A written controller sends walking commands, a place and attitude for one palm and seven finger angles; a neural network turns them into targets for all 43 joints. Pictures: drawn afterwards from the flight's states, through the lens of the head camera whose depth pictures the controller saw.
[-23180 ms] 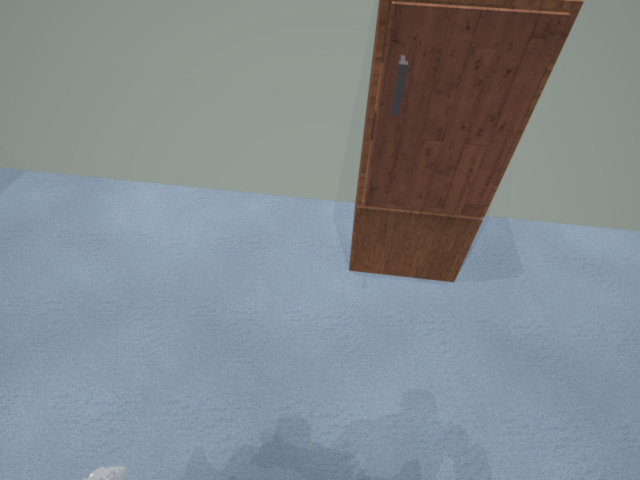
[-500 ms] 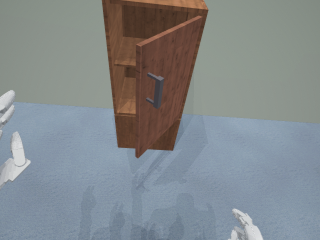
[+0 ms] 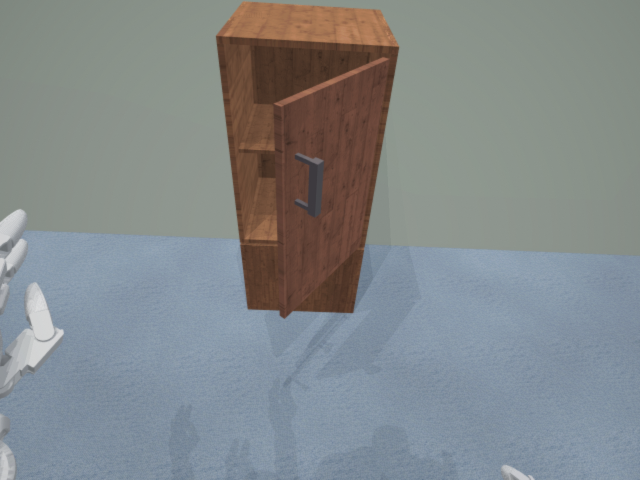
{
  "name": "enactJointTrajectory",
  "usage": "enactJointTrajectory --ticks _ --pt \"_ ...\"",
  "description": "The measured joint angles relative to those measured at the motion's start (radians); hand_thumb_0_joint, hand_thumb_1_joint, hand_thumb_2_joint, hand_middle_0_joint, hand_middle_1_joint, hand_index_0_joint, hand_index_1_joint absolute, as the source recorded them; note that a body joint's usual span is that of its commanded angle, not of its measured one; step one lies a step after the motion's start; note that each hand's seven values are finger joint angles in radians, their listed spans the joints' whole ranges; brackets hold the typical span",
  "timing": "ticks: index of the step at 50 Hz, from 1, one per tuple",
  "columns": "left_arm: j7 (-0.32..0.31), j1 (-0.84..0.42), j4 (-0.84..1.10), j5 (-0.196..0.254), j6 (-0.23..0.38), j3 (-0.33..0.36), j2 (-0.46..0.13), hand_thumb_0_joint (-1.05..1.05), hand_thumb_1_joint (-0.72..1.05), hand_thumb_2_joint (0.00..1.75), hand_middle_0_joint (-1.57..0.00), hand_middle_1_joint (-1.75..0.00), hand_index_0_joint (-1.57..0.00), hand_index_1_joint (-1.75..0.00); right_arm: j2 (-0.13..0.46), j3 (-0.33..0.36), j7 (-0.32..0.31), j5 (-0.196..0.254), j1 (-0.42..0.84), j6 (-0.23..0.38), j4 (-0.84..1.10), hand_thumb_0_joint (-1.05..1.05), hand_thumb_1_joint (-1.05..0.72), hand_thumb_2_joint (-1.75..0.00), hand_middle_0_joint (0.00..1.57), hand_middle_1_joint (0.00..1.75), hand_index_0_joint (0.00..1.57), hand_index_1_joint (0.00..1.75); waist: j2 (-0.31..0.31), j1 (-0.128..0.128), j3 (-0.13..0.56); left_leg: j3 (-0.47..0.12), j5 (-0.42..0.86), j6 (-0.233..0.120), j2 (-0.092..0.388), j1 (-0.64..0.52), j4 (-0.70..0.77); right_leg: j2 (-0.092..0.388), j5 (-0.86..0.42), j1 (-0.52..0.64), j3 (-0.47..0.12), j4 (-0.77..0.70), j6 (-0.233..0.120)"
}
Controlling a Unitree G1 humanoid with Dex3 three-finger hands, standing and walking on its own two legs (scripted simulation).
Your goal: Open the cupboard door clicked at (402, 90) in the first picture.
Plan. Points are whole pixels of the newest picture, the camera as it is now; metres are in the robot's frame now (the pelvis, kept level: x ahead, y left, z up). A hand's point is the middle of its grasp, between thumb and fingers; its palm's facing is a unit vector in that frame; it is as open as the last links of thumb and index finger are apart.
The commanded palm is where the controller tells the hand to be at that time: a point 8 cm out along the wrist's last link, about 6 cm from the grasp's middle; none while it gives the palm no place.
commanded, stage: stop stepping back and stand still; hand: left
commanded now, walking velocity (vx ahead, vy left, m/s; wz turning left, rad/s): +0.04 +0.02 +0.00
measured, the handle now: (307, 184) +0.66 +0.06 +0.04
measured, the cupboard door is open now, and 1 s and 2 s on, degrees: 53 53 53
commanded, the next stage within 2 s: let the arm hang, fingers relaxed in 0.18 s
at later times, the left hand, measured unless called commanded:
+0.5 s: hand out of the picture +0.12 +0.23 -0.13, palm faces +0.01 -0.96 -0.29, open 7.4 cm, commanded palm none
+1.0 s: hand out of the picture -0.06 +0.24 -0.17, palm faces +0.04 -0.97 -0.25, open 7.4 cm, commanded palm none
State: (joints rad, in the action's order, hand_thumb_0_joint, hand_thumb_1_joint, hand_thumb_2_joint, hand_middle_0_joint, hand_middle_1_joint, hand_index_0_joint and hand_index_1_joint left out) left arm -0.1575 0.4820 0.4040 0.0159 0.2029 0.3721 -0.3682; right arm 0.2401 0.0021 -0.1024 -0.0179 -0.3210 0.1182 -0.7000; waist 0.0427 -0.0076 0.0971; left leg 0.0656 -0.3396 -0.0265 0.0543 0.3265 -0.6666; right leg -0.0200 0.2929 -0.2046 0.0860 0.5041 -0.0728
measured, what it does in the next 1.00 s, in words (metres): steps on the spot: left foot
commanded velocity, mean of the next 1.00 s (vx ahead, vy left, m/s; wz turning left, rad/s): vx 0.00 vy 0.00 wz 0.00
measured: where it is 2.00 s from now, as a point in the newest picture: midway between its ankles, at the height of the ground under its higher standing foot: outside the picture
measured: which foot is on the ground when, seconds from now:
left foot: up 0.00-0.02, down 0.04-1.00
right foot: down 0.00-1.00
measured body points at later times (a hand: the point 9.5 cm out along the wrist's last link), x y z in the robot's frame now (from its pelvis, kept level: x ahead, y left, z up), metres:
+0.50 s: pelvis -0.01 +0.03 -0.01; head -0.01 +0.01 +0.44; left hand +0.12 +0.28 -0.11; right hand +0.12 -0.21 -0.14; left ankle +0.01 +0.15 -0.74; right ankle -0.01 -0.07 -0.74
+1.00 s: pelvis -0.03 +0.04 +0.01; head -0.01 +0.03 +0.45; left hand -0.06 +0.29 -0.15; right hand -0.03 -0.19 -0.16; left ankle +0.01 +0.15 -0.74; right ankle -0.01 -0.07 -0.74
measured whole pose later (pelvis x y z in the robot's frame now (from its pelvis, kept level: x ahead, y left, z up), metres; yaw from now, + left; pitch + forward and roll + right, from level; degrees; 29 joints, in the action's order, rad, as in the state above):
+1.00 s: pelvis -0.03 +0.04 +0.01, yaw +2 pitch -2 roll +0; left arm -0.01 0.29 -1.16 -0.01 -0.01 0.01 -0.22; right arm 0.17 0.00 -0.02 -0.02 -0.28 -0.02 -1.14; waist -0.02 0.00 -0.05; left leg 0.05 -0.17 -0.02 0.01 0.22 -0.42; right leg 0.03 0.21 -0.18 0.10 0.43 -0.01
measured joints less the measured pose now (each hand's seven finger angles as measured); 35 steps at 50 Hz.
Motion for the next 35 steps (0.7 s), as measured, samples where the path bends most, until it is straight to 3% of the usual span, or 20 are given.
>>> enactJointTrajectory --ticks 2,4,6,14,16,19,22,26,28,35 --pt "-0.003 0.007 0.019 0.004 0.005 0.001 0.007 0.02 0.89 0.90 -0.22 -0.30 -0.21 -0.30 0.017 0.008 -0.004 0.002 0.001 0.012 0.015 0.01 -0.90 -0.90 0.21 0.30 0.20 0.30 -0.021 -0.009 -0.012 -0.012 0.024 -0.007 0.011 -0.071 0.119 -0.004 0.024 -0.022 0.012 0.046 0.010" --pt "-0.003 0.022 0.033 0.010 0.011 0.018 -0.004 0.02 0.89 0.90 -0.22 -0.30 -0.21 -0.30 0.007 0.012 -0.003 0.006 0.024 0.013 0.018 0.01 -0.90 -0.90 0.20 0.30 0.20 0.30 -0.004 -0.011 -0.043 -0.001 0.063 0.032 -0.001 -0.077 0.116 0.013 0.043 -0.033 0.000 0.088 0.021" --pt "-0.001 0.045 0.039 0.010 0.012 0.036 -0.020 0.02 0.89 0.90 -0.22 -0.30 -0.21 -0.30 -0.008 0.006 0.002 0.008 0.039 0.020 0.029 0.01 -0.90 -0.90 0.20 0.30 0.20 0.30 -0.001 -0.013 -0.058 0.010 0.058 0.048 -0.003 -0.077 0.105 0.017 0.048 -0.036 -0.012 0.100 0.029" --pt "0.008 0.054 0.050 0.015 0.016 0.029 -0.026 0.02 0.89 0.90 -0.22 -0.30 -0.21 -0.30 -0.051 -0.025 0.038 0.012 0.074 0.032 0.039 0.01 -0.90 -0.90 0.20 0.30 0.20 0.30 -0.045 -0.009 -0.095 -0.005 0.043 0.043 0.010 -0.056 0.083 0.002 0.029 -0.023 0.001 0.056 0.024" --pt "0.051 -0.017 -0.082 -0.021 0.006 -0.041 -0.030 0.01 0.89 0.90 -0.21 -0.30 -0.21 -0.30 -0.034 -0.010 0.078 0.007 0.088 0.037 -0.005 0.01 -0.90 -0.90 0.21 0.30 0.20 0.30 -0.060 0.001 -0.080 -0.016 0.051 0.041 -0.008 -0.023 0.062 0.021 0.035 -0.051 0.010 0.083 0.034" --pt "0.116 -0.158 -0.437 -0.040 -0.120 -0.178 0.015 0.01 0.89 0.90 -0.21 -0.30 -0.21 -0.30 0.008 -0.004 0.103 -0.003 0.133 -0.033 -0.071 0.01 -0.90 -0.90 0.21 0.30 0.20 0.30 -0.093 0.012 -0.061 -0.015 0.035 0.024 -0.036 0.007 0.039 0.052 0.066 -0.097 0.009 0.146 0.051" --pt "0.145 -0.236 -0.800 -0.048 -0.216 -0.273 0.086 0.01 0.90 0.90 -0.20 -0.30 -0.20 -0.30 0.019 -0.012 0.107 -0.013 0.169 -0.086 -0.120 0.01 -0.90 -0.90 0.21 0.30 0.20 0.30 -0.102 0.002 -0.078 -0.012 0.042 0.018 -0.043 0.006 0.038 0.060 0.064 -0.100 0.005 0.155 0.054" --pt "0.163 -0.236 -1.133 -0.044 -0.252 -0.366 0.163 0.01 0.91 0.90 -0.20 -0.30 -0.20 -0.30 -0.005 -0.016 0.106 -0.015 0.173 -0.119 -0.173 0.01 -0.90 -0.90 0.21 0.30 0.20 0.30 -0.054 -0.018 -0.123 -0.008 0.070 0.023 -0.045 -0.030 0.085 0.059 0.041 -0.070 0.003 0.119 0.048" --pt "0.156 -0.221 -1.246 -0.034 -0.251 -0.379 0.196 0.01 0.92 0.90 -0.21 -0.30 -0.20 -0.30 -0.019 -0.017 0.102 -0.014 0.158 -0.127 -0.210 0.01 -0.90 -0.90 0.20 0.30 0.20 0.30 -0.028 -0.018 -0.142 -0.012 0.087 0.025 -0.041 -0.048 0.113 0.052 0.022 -0.049 0.007 0.085 0.048" --pt "0.148 -0.182 -1.451 -0.027 -0.225 -0.363 0.154 -0.01 0.98 0.90 -0.21 -0.30 -0.21 -0.30 -0.048 -0.014 0.088 -0.010 0.084 -0.152 -0.351 0.01 -0.91 -0.90 0.20 0.30 0.20 0.30 -0.017 0.015 -0.167 -0.033 0.137 0.028 -0.023 -0.079 0.190 0.026 -0.057 0.016 0.030 -0.054 0.044"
